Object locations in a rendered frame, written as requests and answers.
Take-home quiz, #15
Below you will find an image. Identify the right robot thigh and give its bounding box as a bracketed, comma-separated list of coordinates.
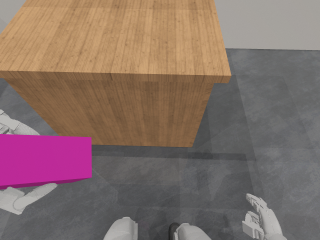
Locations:
[173, 225, 211, 240]

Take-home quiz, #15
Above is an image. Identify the table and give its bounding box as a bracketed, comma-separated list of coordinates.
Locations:
[0, 0, 232, 148]

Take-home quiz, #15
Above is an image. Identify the right robot foot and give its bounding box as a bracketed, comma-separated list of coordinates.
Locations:
[168, 222, 180, 240]

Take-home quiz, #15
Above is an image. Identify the sponge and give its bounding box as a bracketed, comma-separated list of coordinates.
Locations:
[0, 134, 92, 190]

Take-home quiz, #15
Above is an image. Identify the robot left hand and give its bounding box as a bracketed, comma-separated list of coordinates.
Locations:
[0, 109, 58, 215]

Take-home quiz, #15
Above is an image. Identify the robot right hand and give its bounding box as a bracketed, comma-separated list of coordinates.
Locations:
[242, 193, 283, 240]

